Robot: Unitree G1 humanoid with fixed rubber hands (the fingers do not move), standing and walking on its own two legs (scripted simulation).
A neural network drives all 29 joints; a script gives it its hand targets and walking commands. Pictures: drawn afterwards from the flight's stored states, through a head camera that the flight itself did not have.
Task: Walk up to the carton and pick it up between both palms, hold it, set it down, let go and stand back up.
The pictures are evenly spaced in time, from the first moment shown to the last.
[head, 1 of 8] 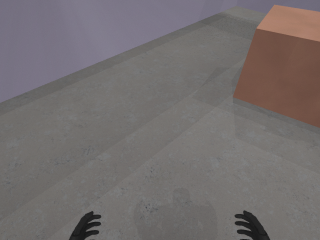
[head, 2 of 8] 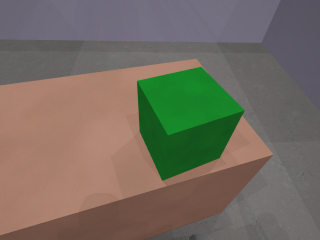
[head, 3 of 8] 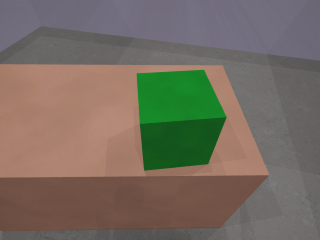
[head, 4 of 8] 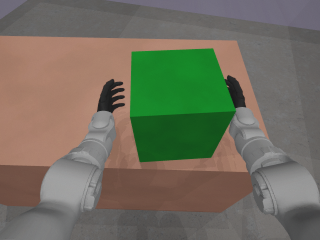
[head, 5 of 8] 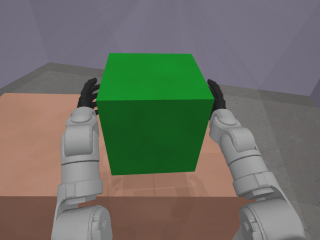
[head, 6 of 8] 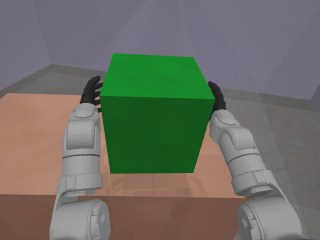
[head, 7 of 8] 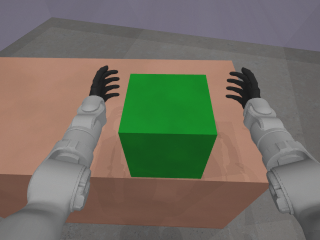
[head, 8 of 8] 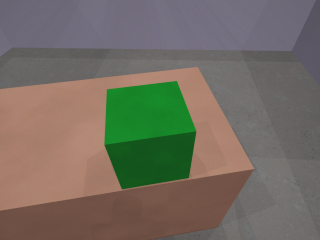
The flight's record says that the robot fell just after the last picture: no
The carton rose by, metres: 0.19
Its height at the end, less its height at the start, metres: +0.00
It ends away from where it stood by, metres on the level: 0.03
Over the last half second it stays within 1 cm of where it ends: yes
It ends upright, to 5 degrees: yes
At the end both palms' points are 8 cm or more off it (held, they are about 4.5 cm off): yes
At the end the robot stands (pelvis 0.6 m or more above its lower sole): yes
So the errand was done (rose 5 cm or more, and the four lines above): yes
